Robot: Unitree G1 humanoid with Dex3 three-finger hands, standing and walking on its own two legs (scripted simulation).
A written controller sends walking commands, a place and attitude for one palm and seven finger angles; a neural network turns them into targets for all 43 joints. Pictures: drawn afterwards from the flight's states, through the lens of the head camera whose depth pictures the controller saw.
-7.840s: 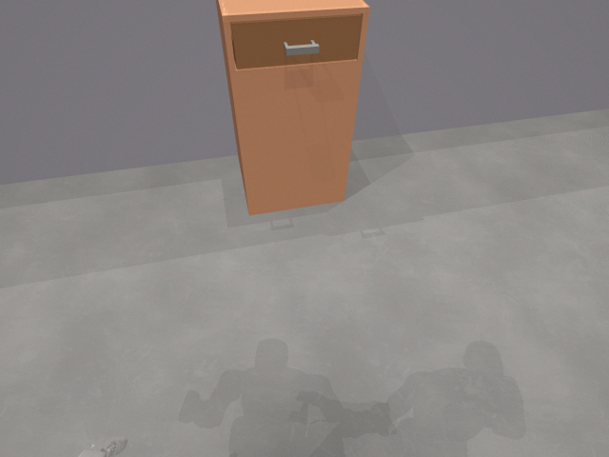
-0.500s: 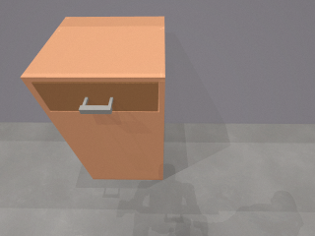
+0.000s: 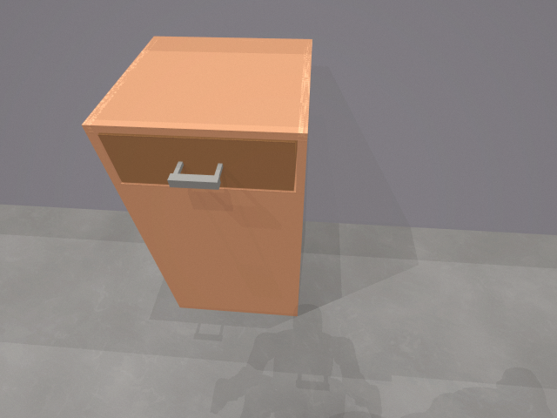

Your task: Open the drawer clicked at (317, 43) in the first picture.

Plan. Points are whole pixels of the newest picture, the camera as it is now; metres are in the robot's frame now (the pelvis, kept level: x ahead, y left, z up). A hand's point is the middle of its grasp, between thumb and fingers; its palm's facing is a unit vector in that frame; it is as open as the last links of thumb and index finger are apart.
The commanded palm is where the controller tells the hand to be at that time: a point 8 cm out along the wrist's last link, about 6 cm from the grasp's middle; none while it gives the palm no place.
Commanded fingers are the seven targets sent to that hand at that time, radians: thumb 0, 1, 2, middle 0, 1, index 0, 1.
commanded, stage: come to a stop and stand still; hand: left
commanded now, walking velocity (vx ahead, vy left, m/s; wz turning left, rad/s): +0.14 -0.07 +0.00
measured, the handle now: (197, 174) +0.57 +0.24 -0.02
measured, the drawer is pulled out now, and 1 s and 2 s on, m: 0.00 0.00 0.00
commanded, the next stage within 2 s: look again from close up in 0.88 s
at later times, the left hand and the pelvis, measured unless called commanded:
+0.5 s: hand out of the picture +0.02 +0.16 -0.17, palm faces +0.02 -0.97 -0.22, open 7.2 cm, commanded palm none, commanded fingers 0.00 0.90 0.90 -0.20 -0.30 -0.20 -0.30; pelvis +0.01 -0.02 -0.01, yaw +1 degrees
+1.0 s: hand out of the picture +0.01 +0.12 -0.18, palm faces +0.08 -0.98 -0.17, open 7.3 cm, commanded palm none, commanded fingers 0.00 0.90 0.90 -0.20 -0.30 -0.20 -0.30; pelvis +0.03 -0.03 +0.00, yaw +1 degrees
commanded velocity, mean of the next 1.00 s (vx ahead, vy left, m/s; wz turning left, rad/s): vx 0.03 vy -0.03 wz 0.00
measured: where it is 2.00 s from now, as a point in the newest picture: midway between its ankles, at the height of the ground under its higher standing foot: outside the picture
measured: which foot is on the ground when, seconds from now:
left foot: up 0.00-0.02, down 0.04-1.00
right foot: down 0.00-0.04, up 0.06-0.38, down 0.40-1.00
